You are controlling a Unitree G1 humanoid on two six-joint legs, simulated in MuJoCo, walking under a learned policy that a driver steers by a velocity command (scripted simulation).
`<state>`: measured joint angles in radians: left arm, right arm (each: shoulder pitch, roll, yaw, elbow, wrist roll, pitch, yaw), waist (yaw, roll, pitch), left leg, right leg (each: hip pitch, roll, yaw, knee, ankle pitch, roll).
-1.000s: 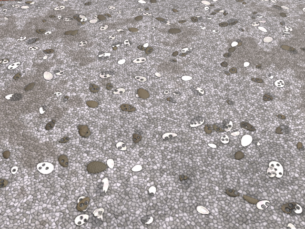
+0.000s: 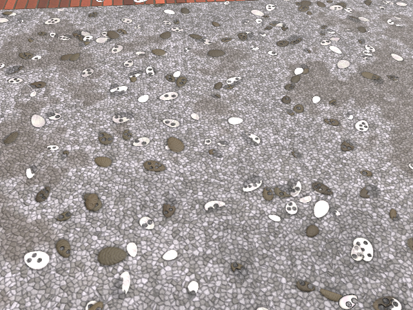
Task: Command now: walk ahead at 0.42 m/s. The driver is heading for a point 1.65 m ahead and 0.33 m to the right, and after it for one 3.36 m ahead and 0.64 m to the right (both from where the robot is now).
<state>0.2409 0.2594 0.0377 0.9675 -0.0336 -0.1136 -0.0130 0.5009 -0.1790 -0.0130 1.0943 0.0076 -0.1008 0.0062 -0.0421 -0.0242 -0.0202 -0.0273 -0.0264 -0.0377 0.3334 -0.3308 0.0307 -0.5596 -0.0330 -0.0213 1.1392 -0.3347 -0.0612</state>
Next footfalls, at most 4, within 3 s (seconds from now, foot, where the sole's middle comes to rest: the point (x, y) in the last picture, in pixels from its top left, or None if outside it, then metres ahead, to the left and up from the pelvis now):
0.22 right None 0.31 -0.14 -0.78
0.80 left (172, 282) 0.62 0.10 -0.78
1.36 right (244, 213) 0.89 -0.17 -0.78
1.86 left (222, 145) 1.24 -0.11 -0.78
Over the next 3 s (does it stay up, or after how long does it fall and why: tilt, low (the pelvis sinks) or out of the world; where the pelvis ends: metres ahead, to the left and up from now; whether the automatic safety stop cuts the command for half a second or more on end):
stays up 1.36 -0.28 0.00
